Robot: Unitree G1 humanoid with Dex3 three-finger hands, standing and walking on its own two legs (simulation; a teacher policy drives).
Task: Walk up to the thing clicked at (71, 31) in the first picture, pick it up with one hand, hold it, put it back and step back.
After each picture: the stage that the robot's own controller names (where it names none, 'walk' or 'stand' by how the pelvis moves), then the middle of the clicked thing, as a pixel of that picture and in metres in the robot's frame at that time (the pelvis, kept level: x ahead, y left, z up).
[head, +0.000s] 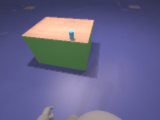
stand; (71, 35) +1.01 +0.32 -0.07
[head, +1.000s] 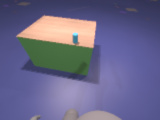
walk; (75, 38) +0.89 +0.22 -0.05
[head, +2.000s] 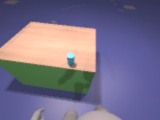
walk; (70, 59) +0.52 +0.19 -0.06
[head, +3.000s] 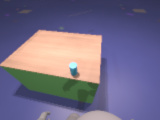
walk; (73, 69) +0.44 +0.19 -0.07
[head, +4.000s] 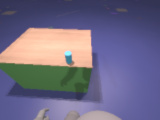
stand; (68, 57) +0.56 +0.25 -0.05
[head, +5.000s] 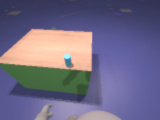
stand; (67, 60) +0.55 +0.26 -0.07
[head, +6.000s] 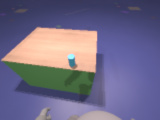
stand; (71, 60) +0.54 +0.22 -0.07
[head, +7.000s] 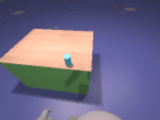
stand; (67, 60) +0.55 +0.26 -0.07
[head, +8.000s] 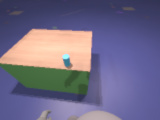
stand; (66, 60) +0.54 +0.27 -0.08
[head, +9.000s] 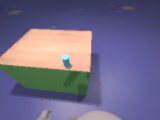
rise first; (66, 61) +0.53 +0.27 -0.08
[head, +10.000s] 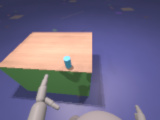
rise first; (67, 62) +0.52 +0.28 -0.07
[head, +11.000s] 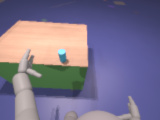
go down; (62, 56) +0.55 +0.26 -0.05
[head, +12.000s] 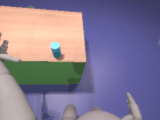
go down; (56, 50) +0.52 +0.26 -0.01
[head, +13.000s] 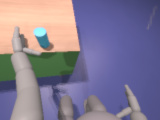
close in; (42, 38) +0.54 +0.28 +0.03
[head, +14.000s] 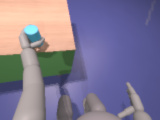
close; (35, 36) +0.55 +0.29 +0.04
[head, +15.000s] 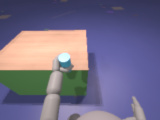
lift; (65, 63) +0.36 +0.18 +0.13
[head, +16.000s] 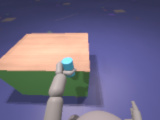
hold; (68, 67) +0.34 +0.17 +0.12
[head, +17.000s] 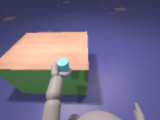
hold; (64, 68) +0.33 +0.19 +0.11
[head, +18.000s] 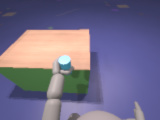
hold; (66, 65) +0.33 +0.18 +0.12
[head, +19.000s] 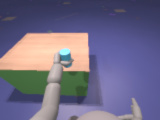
crouch; (66, 58) +0.39 +0.19 +0.14
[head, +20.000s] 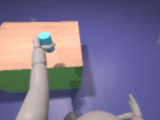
lower; (47, 43) +0.49 +0.27 +0.15
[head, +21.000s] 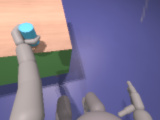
lower; (30, 35) +0.55 +0.29 +0.05
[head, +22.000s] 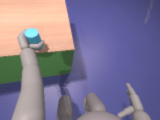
lower; (35, 40) +0.53 +0.28 +0.04
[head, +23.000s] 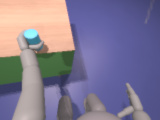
lower; (34, 40) +0.53 +0.29 +0.04
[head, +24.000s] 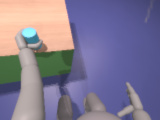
lower; (33, 39) +0.53 +0.29 +0.04
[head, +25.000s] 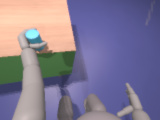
open; (36, 41) +0.53 +0.29 +0.04
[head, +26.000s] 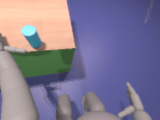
sink last; (32, 37) +0.53 +0.29 +0.04
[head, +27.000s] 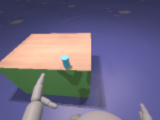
sink last; (66, 61) +0.52 +0.28 -0.02
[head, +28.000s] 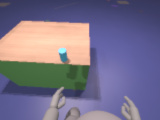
stand; (63, 55) +0.52 +0.27 -0.01
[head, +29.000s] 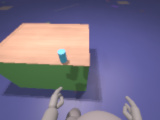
stand; (62, 56) +0.52 +0.28 -0.01
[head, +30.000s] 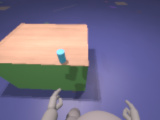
stand; (61, 56) +0.52 +0.28 -0.01
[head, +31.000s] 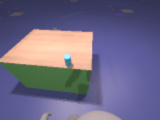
stand; (68, 60) +0.55 +0.26 -0.07
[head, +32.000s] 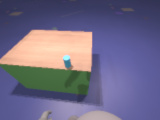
stand; (67, 61) +0.53 +0.26 -0.08
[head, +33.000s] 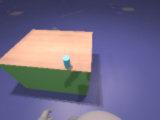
stand; (66, 62) +0.52 +0.26 -0.08
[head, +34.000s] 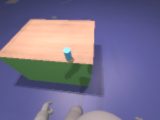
walk; (67, 54) +0.55 +0.25 -0.07
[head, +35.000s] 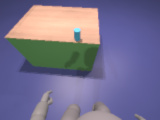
walk; (77, 34) +0.76 +0.20 -0.04
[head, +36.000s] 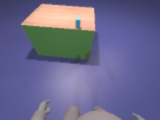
walk; (77, 23) +1.10 +0.25 -0.06
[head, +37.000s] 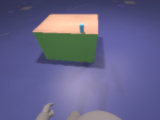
stand; (81, 28) +1.16 +0.22 -0.05
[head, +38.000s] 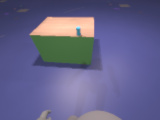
stand; (78, 31) +1.15 +0.25 -0.07
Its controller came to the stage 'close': yes
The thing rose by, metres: 0.23
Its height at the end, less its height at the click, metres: +0.00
